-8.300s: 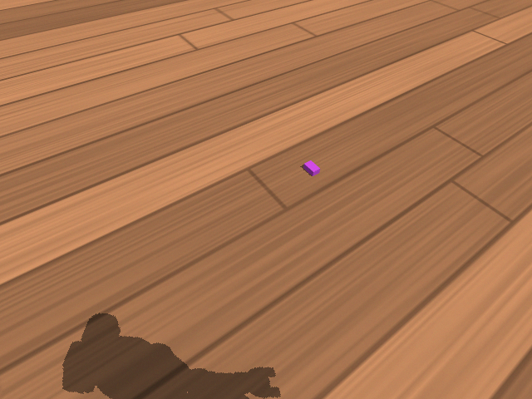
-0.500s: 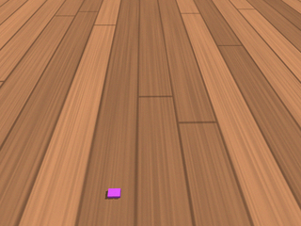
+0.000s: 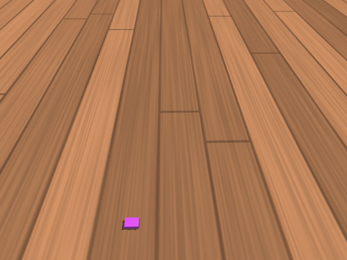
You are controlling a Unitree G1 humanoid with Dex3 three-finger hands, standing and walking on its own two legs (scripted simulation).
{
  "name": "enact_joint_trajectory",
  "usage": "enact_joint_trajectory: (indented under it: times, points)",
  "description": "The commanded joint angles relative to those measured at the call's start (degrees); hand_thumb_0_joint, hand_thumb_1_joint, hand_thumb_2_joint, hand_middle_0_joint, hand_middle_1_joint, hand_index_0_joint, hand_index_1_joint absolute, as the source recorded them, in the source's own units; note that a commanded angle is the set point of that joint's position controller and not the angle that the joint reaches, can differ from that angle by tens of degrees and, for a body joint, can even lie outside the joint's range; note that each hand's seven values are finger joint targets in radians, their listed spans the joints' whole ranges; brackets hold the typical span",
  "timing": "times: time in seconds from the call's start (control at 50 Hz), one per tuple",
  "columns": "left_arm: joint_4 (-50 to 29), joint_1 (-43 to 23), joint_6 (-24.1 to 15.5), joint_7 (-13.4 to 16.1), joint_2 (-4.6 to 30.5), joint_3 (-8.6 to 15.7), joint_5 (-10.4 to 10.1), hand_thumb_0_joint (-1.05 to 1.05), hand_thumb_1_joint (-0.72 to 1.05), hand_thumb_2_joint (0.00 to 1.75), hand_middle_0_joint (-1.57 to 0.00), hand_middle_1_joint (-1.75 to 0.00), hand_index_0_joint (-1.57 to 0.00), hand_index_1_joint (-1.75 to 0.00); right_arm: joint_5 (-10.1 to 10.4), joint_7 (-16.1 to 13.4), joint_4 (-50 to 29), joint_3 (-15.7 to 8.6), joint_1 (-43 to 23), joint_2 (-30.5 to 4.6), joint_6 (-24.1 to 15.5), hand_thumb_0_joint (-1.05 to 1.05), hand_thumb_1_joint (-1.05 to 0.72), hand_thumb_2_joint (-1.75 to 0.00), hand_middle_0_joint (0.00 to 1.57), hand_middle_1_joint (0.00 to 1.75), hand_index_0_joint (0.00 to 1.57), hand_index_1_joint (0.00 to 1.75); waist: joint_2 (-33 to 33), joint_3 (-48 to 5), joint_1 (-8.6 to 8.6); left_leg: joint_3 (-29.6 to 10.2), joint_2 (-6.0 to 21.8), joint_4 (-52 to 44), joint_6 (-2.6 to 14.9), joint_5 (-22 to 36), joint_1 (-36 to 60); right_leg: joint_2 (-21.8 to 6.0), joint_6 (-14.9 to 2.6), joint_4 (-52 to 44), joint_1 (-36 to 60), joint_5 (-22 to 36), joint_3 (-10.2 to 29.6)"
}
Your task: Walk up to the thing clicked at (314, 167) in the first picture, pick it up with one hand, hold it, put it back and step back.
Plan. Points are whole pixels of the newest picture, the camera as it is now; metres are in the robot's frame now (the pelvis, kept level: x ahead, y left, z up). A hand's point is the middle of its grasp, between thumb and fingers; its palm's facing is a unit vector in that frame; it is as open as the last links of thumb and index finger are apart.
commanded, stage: stand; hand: left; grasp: from above
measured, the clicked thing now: (132, 222) +0.44 +0.23 -0.77
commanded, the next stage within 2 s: rise first in 0.50 s
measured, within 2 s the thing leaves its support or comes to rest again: neither
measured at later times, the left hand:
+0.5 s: hand out of the picture +0.07 +0.26 -0.16, palm faces -0.03 -0.94 -0.35, open 7.4 cm
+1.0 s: hand out of the picture +0.14 +0.26 -0.18, palm faces -0.09 -0.91 -0.40, open 11.1 cm
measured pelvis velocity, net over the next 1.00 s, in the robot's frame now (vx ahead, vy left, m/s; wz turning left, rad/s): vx -0.01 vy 0.01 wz -0.01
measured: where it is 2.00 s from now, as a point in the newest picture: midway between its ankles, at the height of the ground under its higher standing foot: outside the picture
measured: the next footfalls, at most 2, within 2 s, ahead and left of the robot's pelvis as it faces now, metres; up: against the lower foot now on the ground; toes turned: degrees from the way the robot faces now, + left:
none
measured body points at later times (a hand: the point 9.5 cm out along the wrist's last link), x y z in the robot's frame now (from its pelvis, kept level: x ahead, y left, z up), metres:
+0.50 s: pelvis +0.00 +0.00 +0.00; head +0.01 +0.00 +0.45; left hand +0.08 +0.30 -0.13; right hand +0.08 -0.30 -0.14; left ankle -0.02 +0.14 -0.75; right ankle +0.00 -0.12 -0.75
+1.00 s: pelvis -0.01 +0.01 -0.03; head +0.05 +0.02 +0.41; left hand +0.15 +0.30 -0.16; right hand +0.09 -0.25 -0.15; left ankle -0.02 +0.14 -0.75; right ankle +0.00 -0.12 -0.75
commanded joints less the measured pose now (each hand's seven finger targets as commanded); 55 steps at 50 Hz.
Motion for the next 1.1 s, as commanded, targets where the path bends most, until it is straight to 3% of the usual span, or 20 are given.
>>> enact_joint_trajectory:
  times: [0.0,0.56,0.58,0.6,0.62,0.64,0.66,0.68,0.7,0.74,0.78,0.84,0.88,0.92,0.94,1.02,1.08]
  points:
    - [-3.4,-2.0,-1.2,0.9,12.6,2.7,-0.2,0.00,0.90,0.90,-0.20,-0.30,-0.20,-0.30,0.3,-0.7,-3.3,-2.4,-1.9,-12.1,-1.1,0.00,-0.90,-0.90,0.20,0.30,0.20,0.30,-0.4,-4.4,0.09,-3.9,6.0,-2.5,2.57,7.8,-0.8,-6.6,-1.57,-2.9,1.9,8.6,5.9]
    - [-3.5,-1.7,-1.2,1.0,12.3,2.7,-0.2,0.00,0.90,0.90,-0.20,-0.30,-0.20,-0.30,0.3,-0.8,-3.6,-2.5,-2.0,-12.4,-1.2,0.00,-0.90,-0.90,0.20,0.30,0.20,0.30,0.0,-4.8,0.20,-3.9,6.2,-2.1,2.58,9.7,-0.5,-6.5,-1.61,-2.4,2.1,9.8,5.7]
    - [-3.4,-1.8,-1.2,1.0,12.3,2.6,-0.2,0.00,0.86,0.92,-0.20,-0.38,-0.20,-0.38,0.3,-0.7,-3.5,-2.4,-1.6,-12.0,-1.2,0.00,-0.90,-0.90,0.20,0.30,0.20,0.30,-0.4,-4.5,0.16,-3.9,6.1,-2.1,2.57,9.9,-0.7,-6.5,-1.56,-2.4,2.1,9.9,5.6]
    - [-23.5,-21.9,-6.2,1.7,1.9,2.9,-3.2,0.00,0.78,0.89,-0.23,-0.46,-0.21,-0.46,4.2,-2.0,-19.0,-0.2,-0.8,-2.2,-3.9,0.00,-0.93,-0.90,0.20,0.30,0.20,0.30,1.8,0.8,-7.12,3.2,-2.8,2.5,2.60,2.0,-8.4,0.7,-0.59,0.4,-11.0,5.3,2.0]
    - [-18.1,-25.4,-5.4,2.1,4.4,3.4,-2.9,0.00,0.70,0.87,-0.25,-0.49,-0.22,-0.53,4.3,-2.4,-15.8,-0.3,2.1,-3.6,-3.8,0.00,-0.89,-0.89,0.20,0.30,0.20,0.30,-1.5,-1.2,-4.85,2.9,-2.9,2.8,2.99,-0.2,-8.4,0.4,-0.33,0.2,-7.6,1.7,1.2]
    - [-8.2,-14.3,-3.2,2.1,10.6,7.2,-1.2,0.00,0.62,0.84,-0.27,-0.57,-0.25,-0.60,4.4,-3.0,-16.1,-1.7,4.2,-5.9,-3.2,0.00,-0.88,-0.89,0.20,0.30,0.20,0.30,-2.3,-0.9,-3.07,2.9,-2.7,3.4,2.86,-0.7,-9.3,1.1,-0.70,0.7,-7.9,-0.4,0.6]
    - [-6.8,-15.3,-2.5,1.4,12.5,8.3,0.2,0.00,0.54,0.84,-0.27,-0.62,-0.25,-0.63,3.9,-3.0,-17.0,-2.5,4.7,-5.9,-3.0,0.00,-0.88,-0.89,0.20,0.30,0.20,0.30,-3.7,-3.6,-2.70,2.6,-2.8,5.9,3.00,-0.3,-11.6,1.0,-0.80,2.4,-8.6,-0.4,0.5]
    - [-5.2,-17.3,-2.3,0.7,12.6,8.9,1.1,0.00,0.46,0.79,-0.28,-0.70,-0.29,-0.68,3.7,-3.0,-18.6,-2.8,5.0,-5.5,-3.1,0.00,-0.89,-0.90,0.20,0.30,0.20,0.30,-4.7,-4.4,-2.31,2.3,-2.8,7.9,3.19,0.2,-13.3,1.0,-0.81,4.5,-9.7,0.2,0.5]
    - [-6.7,-17.5,-2.8,0.1,13.4,9.9,2.6,0.00,0.38,0.79,-0.28,-0.74,-0.29,-0.73,2.8,-3.0,-19.8,-3.9,5.7,-5.3,-3.5,0.00,-0.87,-0.89,0.20,0.30,0.20,0.30,-4.1,-9.8,-1.43,2.2,-2.9,10.1,3.10,2.5,-13.6,0.6,-0.73,7.1,-8.6,3.3,0.8]
    - [-2.8,-4.7,-1.5,-0.6,11.4,11.6,5.6,0.00,0.22,0.76,-0.28,-0.83,-0.30,-0.80,1.9,-2.4,-21.9,-4.9,7.7,-4.6,-3.8,0.00,-0.88,-0.89,0.20,0.30,0.20,0.30,0.3,-14.3,1.18,2.3,-3.7,13.8,2.37,5.5,-16.8,0.5,-1.25,11.8,-8.7,5.6,1.0]
    - [-8.8,-5.1,-0.7,-0.1,10.9,11.8,6.7,0.00,0.06,0.75,-0.30,-0.83,-0.32,-0.82,2.0,-2.3,-24.8,-5.4,8.4,-4.0,-4.1,0.00,-0.87,-0.89,0.20,0.30,0.20,0.30,1.9,-18.3,1.92,2.4,-3.9,14.6,2.04,8.0,-16.1,0.7,-1.31,13.1,-7.6,7.8,1.1]
    - [-12.6,-5.2,3.0,1.2,8.5,10.8,7.7,0.00,-0.18,0.73,-0.33,-0.82,-0.34,-0.81,2.4,-2.0,-28.1,-5.6,7.5,-3.9,-4.2,0.00,-0.87,-0.89,0.20,0.30,0.20,0.30,0.7,-15.1,0.09,1.7,-3.4,15.4,2.03,6.7,-17.9,1.4,-1.27,13.4,-11.9,5.6,0.5]
    - [-14.8,-6.8,4.9,1.8,8.7,10.5,8.5,0.00,-0.27,0.74,-0.37,-0.77,-0.36,-0.79,2.5,-1.7,-30.4,-5.4,5.7,-3.6,-4.5,0.00,-0.89,-0.90,0.20,0.30,0.20,0.30,-0.5,-12.9,-0.14,1.3,-3.0,17.1,2.01,2.5,-20.8,1.6,-1.30,14.4,-15.7,0.6,0.2]
    - [-17.4,-6.1,5.6,2.4,8.2,11.0,9.2,0.00,-0.29,0.74,-0.38,-0.77,-0.37,-0.79,2.3,-1.6,-31.6,-5.5,6.3,-3.2,-5.4,0.00,-0.90,-0.90,0.20,0.30,0.20,0.30,-1.3,-14.6,-0.35,1.3,-2.8,19.8,2.15,0.4,-23.1,1.7,-1.26,17.1,-17.8,-1.8,0.0]
    - [-18.1,-4.6,5.8,2.4,6.4,10.1,9.3,0.00,-0.27,0.72,-0.39,-0.77,-0.38,-0.78,2.2,-1.5,-31.8,-5.5,6.9,-2.9,-5.7,0.00,-0.90,-0.90,0.20,0.30,0.20,0.30,-1.2,-14.6,-0.53,1.1,-2.6,21.3,2.12,0.2,-24.2,1.7,-1.28,18.6,-19.5,-1.9,0.0]
    - [-26.0,-4.2,4.9,2.8,7.7,11.4,11.1,0.00,-0.24,0.68,-0.42,-0.76,-0.42,-0.76,1.7,-1.4,-33.5,-6.1,7.5,-2.6,-7.5,0.00,-0.91,-0.90,0.20,0.30,0.20,0.30,1.4,-18.6,-0.66,0.5,-2.0,28.1,1.76,1.6,-28.3,1.6,-1.33,26.0,-25.3,-1.1,0.1]
    - [-31.2,-0.3,5.0,2.9,6.1,10.6,12.4,0.00,-0.23,0.69,-0.44,-0.74,-0.43,-0.75,1.5,-1.4,-35.2,-6.1,7.4,-2.2,-8.3,0.00,-0.90,-0.90,0.20,0.30,0.20,0.30,3.0,-20.1,-0.82,-0.4,-1.4,30.9,1.50,0.6,-30.9,1.5,-1.67,30.0,-29.1,-2.7,0.3]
